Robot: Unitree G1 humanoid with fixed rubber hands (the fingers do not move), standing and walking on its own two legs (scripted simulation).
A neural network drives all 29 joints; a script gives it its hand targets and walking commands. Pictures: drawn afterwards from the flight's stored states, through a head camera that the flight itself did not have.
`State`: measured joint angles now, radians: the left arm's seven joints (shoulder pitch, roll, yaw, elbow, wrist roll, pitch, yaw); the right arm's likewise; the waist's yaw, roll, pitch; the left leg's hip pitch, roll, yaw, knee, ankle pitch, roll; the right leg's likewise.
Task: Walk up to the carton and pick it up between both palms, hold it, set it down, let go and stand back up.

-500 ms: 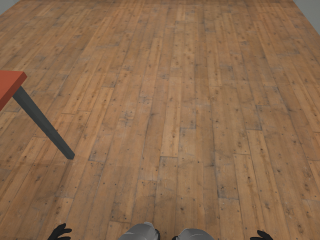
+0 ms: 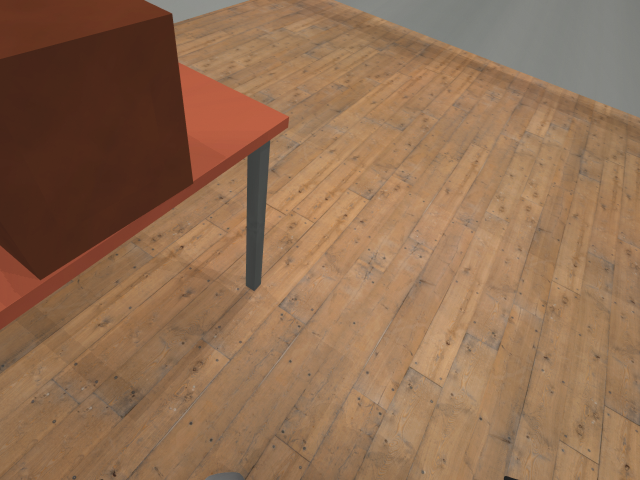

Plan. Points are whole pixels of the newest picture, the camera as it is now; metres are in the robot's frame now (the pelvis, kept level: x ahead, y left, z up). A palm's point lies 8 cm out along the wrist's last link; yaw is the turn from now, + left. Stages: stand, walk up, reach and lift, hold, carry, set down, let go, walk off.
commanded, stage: walk up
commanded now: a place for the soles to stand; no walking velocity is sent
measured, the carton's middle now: (61, 124) +0.54 +0.40 +0.11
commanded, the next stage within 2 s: none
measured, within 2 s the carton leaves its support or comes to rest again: neither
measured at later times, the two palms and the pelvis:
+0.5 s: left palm (47, 401) +0.23 +0.37 -0.13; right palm (393, 436) +0.19 -0.11 -0.09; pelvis +0.17 +0.12 +0.01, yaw +20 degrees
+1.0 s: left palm out of the picture +0.17 +0.45 -0.14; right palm (329, 322) +0.36 -0.03 -0.09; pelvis +0.17 +0.14 +0.00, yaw +35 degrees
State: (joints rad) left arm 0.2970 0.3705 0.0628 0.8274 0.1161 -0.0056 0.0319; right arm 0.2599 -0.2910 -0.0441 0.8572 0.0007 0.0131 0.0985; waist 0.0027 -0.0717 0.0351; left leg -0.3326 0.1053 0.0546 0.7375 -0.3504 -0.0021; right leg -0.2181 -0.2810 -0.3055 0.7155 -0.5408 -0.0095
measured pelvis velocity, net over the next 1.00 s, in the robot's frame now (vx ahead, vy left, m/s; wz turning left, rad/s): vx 0.17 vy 0.14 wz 0.61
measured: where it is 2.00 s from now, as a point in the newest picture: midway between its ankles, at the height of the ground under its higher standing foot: outside the picture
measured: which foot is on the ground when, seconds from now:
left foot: down 0.00-0.50, up 0.52-0.80, down 0.82-1.00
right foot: up 0.00-0.48, down 0.50-0.86, up 0.88-1.00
